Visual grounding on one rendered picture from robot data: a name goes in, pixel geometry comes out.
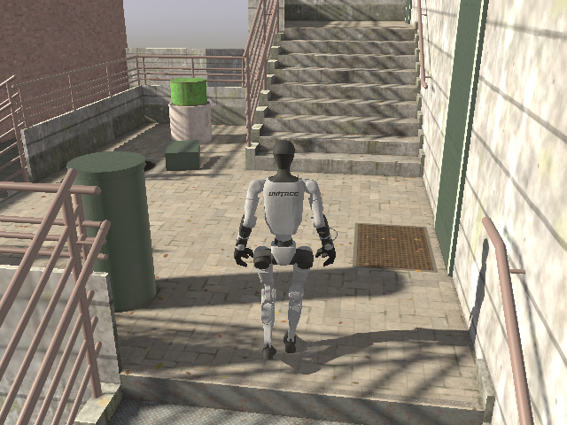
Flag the right robot upper arm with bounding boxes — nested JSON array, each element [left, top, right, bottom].
[[302, 179, 326, 228]]

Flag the right robot hand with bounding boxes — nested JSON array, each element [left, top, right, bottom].
[[315, 246, 336, 267]]

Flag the left robot upper arm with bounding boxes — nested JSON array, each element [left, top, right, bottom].
[[243, 178, 266, 228]]

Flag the robot right shin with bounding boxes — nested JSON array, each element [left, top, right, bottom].
[[287, 288, 304, 342]]

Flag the left robot hand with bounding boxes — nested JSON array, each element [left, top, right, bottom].
[[234, 248, 253, 267]]

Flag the right robot forearm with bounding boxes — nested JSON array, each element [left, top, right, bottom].
[[316, 215, 334, 251]]

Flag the left robot forearm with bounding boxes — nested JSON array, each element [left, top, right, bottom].
[[236, 215, 252, 251]]

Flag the left robot thigh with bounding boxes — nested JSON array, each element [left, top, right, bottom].
[[253, 246, 276, 303]]

